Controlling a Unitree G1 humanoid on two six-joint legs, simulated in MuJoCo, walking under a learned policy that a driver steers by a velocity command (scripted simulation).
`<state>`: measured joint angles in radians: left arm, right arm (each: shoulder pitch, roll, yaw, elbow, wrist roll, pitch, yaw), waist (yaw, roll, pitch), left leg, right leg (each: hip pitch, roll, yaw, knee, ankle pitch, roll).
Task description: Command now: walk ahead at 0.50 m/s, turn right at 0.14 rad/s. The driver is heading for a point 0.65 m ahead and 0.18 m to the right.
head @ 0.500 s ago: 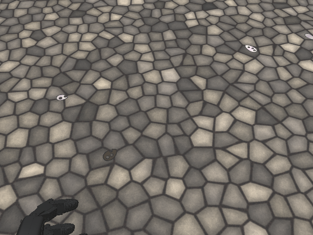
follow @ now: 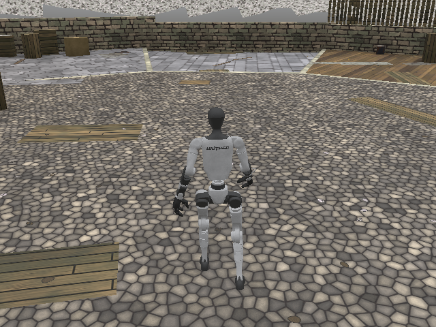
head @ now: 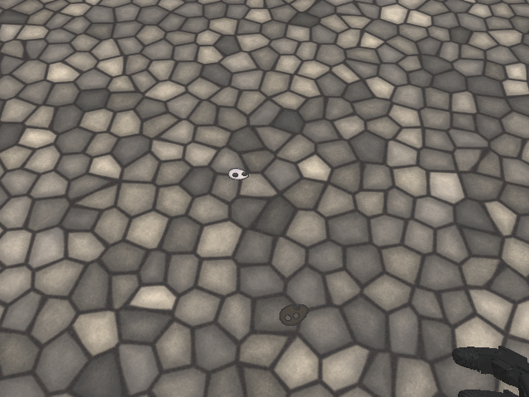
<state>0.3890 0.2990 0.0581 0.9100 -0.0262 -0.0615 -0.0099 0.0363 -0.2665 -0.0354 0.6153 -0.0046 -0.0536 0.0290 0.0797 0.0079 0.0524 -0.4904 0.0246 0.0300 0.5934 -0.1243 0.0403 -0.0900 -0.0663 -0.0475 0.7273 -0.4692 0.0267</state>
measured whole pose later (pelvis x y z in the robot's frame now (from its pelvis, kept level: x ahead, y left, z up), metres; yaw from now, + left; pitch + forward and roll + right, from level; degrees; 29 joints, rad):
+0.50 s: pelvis +0.26 -0.05 -0.01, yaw -15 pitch +1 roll +2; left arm 0.07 0.27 0.06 0.72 -0.02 -0.02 -0.05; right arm 0.33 -0.29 -0.09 0.87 0.02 -0.04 -0.02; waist -0.04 -0.01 0.04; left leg 0.08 0.08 0.29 0.48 -0.45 -0.06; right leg -0.51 -0.02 -0.06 0.61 -0.14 -0.11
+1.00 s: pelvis +0.53 -0.12 +0.00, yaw -30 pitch +2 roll +0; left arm 0.34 0.30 0.07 0.78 -0.01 -0.03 0.03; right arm 0.03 -0.27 -0.04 0.72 -0.04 -0.12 0.03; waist 0.07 0.00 0.03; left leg -0.47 -0.02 -0.01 0.48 -0.02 0.01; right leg -0.12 0.09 0.19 0.66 -0.49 -0.03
